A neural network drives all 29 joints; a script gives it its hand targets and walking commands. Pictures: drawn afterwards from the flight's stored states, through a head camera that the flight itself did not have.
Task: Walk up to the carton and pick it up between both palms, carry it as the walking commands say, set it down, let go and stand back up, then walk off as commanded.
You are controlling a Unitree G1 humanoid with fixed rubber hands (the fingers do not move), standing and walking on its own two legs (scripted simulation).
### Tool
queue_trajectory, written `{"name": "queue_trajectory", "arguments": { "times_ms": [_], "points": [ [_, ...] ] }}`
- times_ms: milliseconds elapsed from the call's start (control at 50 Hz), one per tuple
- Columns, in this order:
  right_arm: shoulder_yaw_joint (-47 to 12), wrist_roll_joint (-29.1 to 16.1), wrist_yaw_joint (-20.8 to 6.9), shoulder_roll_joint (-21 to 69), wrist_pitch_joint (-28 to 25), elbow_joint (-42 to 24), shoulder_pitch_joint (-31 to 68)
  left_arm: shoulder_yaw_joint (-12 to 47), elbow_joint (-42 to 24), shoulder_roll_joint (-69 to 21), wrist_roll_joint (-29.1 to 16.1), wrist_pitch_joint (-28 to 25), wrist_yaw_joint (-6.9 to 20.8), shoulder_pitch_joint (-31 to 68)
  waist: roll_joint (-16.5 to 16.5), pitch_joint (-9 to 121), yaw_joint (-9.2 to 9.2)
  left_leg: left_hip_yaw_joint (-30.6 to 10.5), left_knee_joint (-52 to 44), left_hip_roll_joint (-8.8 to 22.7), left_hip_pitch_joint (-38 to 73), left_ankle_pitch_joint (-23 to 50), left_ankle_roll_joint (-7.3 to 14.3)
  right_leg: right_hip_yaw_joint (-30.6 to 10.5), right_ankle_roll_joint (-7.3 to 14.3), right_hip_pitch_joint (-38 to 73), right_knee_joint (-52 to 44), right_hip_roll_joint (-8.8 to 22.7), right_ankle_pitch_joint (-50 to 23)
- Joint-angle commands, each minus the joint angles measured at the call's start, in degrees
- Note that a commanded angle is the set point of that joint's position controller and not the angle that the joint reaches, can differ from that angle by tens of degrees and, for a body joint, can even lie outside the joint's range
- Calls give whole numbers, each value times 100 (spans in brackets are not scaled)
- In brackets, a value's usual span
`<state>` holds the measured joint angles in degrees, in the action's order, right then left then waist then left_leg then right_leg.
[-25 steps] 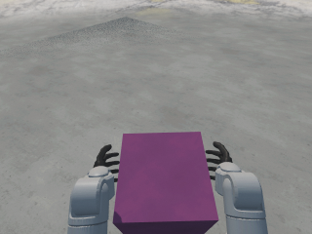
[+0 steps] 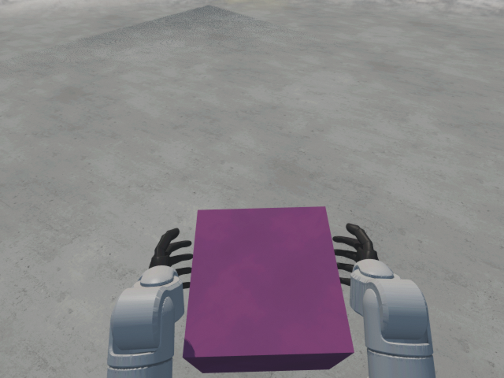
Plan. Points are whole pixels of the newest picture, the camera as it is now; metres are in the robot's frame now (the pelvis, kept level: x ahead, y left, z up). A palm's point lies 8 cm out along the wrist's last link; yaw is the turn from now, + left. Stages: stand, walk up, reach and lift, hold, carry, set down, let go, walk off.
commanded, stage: carry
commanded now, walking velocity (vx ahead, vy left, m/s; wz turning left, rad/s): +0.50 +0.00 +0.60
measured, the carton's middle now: (263, 290) +0.29 -0.01 +0.01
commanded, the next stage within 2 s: none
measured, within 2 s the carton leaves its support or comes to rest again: neither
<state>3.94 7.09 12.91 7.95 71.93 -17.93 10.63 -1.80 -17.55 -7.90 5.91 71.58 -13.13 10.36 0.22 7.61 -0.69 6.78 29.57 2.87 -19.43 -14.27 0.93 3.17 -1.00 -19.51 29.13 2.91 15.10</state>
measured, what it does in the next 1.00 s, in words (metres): walks ahead, turning left: right foot, then left foot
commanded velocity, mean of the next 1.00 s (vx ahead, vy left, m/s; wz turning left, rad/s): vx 0.46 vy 0.00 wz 0.55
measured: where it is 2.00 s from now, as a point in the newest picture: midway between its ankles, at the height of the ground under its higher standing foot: (143, 288)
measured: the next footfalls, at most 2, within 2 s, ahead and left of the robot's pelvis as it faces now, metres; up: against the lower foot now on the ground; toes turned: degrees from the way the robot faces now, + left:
right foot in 0.42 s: +0.22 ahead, -0.08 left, +0.00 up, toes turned +2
left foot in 0.80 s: +0.51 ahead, +0.24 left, +0.00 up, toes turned +35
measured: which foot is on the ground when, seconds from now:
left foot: down 0.00-0.44, up 0.46-0.78, down 0.80-1.00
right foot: down 0.00-0.20, up 0.22-0.40, down 0.42-0.84, up 0.86-1.00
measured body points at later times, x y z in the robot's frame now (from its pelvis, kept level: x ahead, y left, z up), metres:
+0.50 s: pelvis +0.18 +0.02 +0.00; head +0.20 +0.02 +0.45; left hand +0.42 +0.23 +0.08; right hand +0.49 -0.06 +0.08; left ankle +0.05 +0.09 -0.70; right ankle +0.18 -0.08 -0.74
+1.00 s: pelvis +0.45 +0.20 +0.00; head +0.48 +0.24 +0.45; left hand +0.64 +0.46 +0.05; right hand +0.77 +0.19 +0.06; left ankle +0.48 +0.22 -0.74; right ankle +0.48 +0.02 -0.63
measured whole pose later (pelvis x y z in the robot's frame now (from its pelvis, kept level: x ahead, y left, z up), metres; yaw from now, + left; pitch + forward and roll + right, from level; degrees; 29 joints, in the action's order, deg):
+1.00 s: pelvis +0.45 +0.20 +0.00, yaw +29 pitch +3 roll -2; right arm 3.2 6.3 12.3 7.6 68.6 -19.9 8.1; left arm -0.6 -19.9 -7.7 5.9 69.2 -13.4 8.7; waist -0.9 -1.0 -2.3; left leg 8.5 22.1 -5.3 -16.7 -9.7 10.4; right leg 3.0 -4.2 -29.4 69.5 7.8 20.5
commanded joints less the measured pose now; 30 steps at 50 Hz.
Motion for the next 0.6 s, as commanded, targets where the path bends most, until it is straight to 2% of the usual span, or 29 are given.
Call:
{"name": "queue_trajectory", "arguments": {
  "times_ms": [0,20,40,60,80,100,120,140,160,180,200,220,240,260,280,300,320,340,360,380,400,420,440,460,480,500,520,560,580],
  "points": [
    [-3532,-2374,-1493,5933,-144,-813,2846,2982,-855,-5948,-2040,-167,1408,2585,-281,866,80,-702,-709,475,-6,-1677,137,-417,231,576,-1081,560,1621],
    [-3563,-2384,-1466,5875,-170,-1071,2914,2970,-736,-6061,-2056,-153,1409,2397,-533,1070,80,-601,-326,377,-191,-1551,105,-723,339,905,-1331,787,1881],
    [-3569,-2413,-1492,5972,-153,-958,2749,3047,-969,-6048,-2085,-192,1375,2525,-519,1112,50,-410,-138,265,-2,-1250,160,-816,365,936,-1463,950,1826],
    [-3564,-2357,-1464,5899,-156,-1036,2747,2976,-831,-6014,-2080,-157,1398,2416,-967,999,80,-52,378,26,-324,-934,81,-1040,460,1127,-1864,1223,2157],
    [-3535,-2329,-1453,5791,-113,-946,2605,2905,-618,-5938,-1997,-116,1357,2198,-935,817,69,188,244,-98,-443,-1016,73,-1093,586,1151,-1911,1450,2472],
    [-3412,-2267,-1446,5734,-89,-765,2458,2874,-605,-5842,-1987,-93,1344,2201,-1003,742,32,126,8,-74,-273,-964,111,-893,600,1021,-1961,1463,2381],
    [-3387,-2268,-1437,5611,-56,-661,2347,2821,-396,-5747,-1872,-52,1299,1956,-503,698,-21,53,-503,-26,374,-911,225,-439,455,591,-1603,1240,2086],
    [-3291,-2249,-1473,5580,-15,-423,2142,2855,-487,-5649,-1844,-46,1255,2019,-165,749,-46,-589,-964,243,1119,-993,410,70,220,-36,-899,949,1689],
    [-3345,-2306,-1488,5588,-48,-599,2349,2886,-578,-5735,-1800,-53,1276,2026,919,750,-102,-1941,-1634,1105,1655,-1429,645,678,-134,-751,268,428,1066],
    [-3312,-2294,-1478,5694,-26,-381,2060,2955,-751,-5707,-1861,-45,1274,2248,1343,571,-121,-2813,-1864,1470,2068,-1395,889,713,-219,-1416,777,70,1119],
    [-3340,-2368,-1510,5862,-51,-380,2129,3059,-908,-5761,-1925,-48,1284,2477,1553,303,-143,-3360,-1933,1703,2435,-756,1149,504,-191,-2130,1044,-16,1343],
    [-3433,-2418,-1498,5943,-86,-589,2319,3046,-927,-5829,-1965,-84,1308,2506,924,349,-121,-3176,-1780,1759,2475,302,1283,213,-165,-2124,972,69,1281],
    [-3441,-2390,-1477,5972,-129,-750,2378,3082,-899,-5916,-2027,-82,1332,2426,758,413,-102,-2753,-1566,1589,2567,1037,1236,147,-181,-1986,689,62,1321],
    [-3484,-2431,-1487,6055,-182,-844,2458,3131,-990,-5995,-2075,-144,1327,2472,609,476,-87,-2340,-1426,1339,2462,1370,1066,253,-189,-1706,513,-22,1185],
    [-3473,-2385,-1445,6020,-223,-988,2413,3120,-900,-6071,-2109,-150,1336,2292,492,644,-112,-2082,-1292,1236,2488,1743,997,401,-181,-1363,118,-134,923],
    [-3554,-2451,-1457,6115,-266,-1189,2562,3216,-869,-6300,-2165,-174,1339,2287,678,857,-95,-1905,-1188,1107,2434,2034,951,450,-136,-940,9,-166,660],
    [-3573,-2509,-1478,6085,-308,-1402,2590,3269,-945,-6396,-2190,-211,1338,2242,958,1117,-104,-1757,-1187,1050,2354,1820,935,565,-133,-604,-151,-204,392],
    [-3493,-2432,-1461,5983,-270,-1145,2137,3233,-1089,-6205,-2181,-238,1317,2190,963,1157,-90,-1557,-1063,997,2168,1577,870,607,-119,-229,-480,-135,83],
    [-3681,-2534,-1479,6080,-314,-1469,2407,3238,-1132,-6332,-2182,-272,1331,2193,828,1431,-48,-1242,-718,815,1754,1512,752,632,-77,648,-891,-106,-275],
    [-3612,-2457,-1449,5996,-286,-1291,2131,3198,-1100,-6231,-2150,-274,1303,1977,532,1774,32,-940,-153,571,1000,1333,581,399,-3,1883,-1159,61,-423],
    [-3624,-2419,-1437,5949,-295,-1320,2074,3188,-1118,-6194,-2159,-296,1305,1868,-49,1998,160,-475,774,278,-170,1147,357,-219,203,3215,-1236,762,-51],
    [-3765,-2484,-1460,5941,-268,-1470,2338,3086,-1116,-6055,-2081,-313,1308,1830,-1513,1890,221,-11,1903,-216,-1570,-799,114,-1904,586,3983,-1736,2217,71],
    [-3919,-2582,-1495,5894,-242,-1551,2588,3119,-1121,-6000,-1974,-344,1270,1925,-1610,1419,203,-305,2151,-161,-2275,-1754,94,-2368,1039,4051,-1769,2644,-411],
    [-3945,-2631,-1526,5968,-232,-1424,2506,3092,-1099,-6074,-1944,-379,1247,1900,-1176,1299,225,-519,2325,116,-2425,-1736,121,-2124,1234,3923,-1568,2643,-1086],
    [-3963,-2664,-1510,5908,-242,-1587,2550,3027,-1010,-6142,-1952,-392,1238,1712,-1029,1281,257,-415,2266,172,-2693,-1718,79,-1598,1122,4178,-1278,2491,-2192],
    [-3993,-2698,-1536,5956,-239,-1485,2389,2937,-1074,-6124,-1945,-405,1259,1558,-782,1177,241,-306,2180,114,-2724,-1572,131,-1316,966,4066,-1169,2332,-2719],
    [-4050,-2683,-1553,6121,-296,-1492,2350,2966,-1200,-6207,-2012,-439,1318,1657,-775,1202,222,-144,2063,23,-2675,-1221,79,-790,772,4169,-1132,2023,-3118],
    [-3908,-2517,-1489,6248,-375,-1299,2059,3115,-1500,-6167,-2229,-490,1365,2021,-1083,1096,202,97,1867,-52,-2757,-717,93,-192,609,4239,-1153,1862,-3704],
    [-3734,-2367,-1448,6131,-370,-1041,1676,3209,-1610,-5994,-2269,-486,1371,2043,-946,1190,211,183,1544,-126,-2620,-562,112,-20,615,4314,-1108,1846,-3747]
  ]
}}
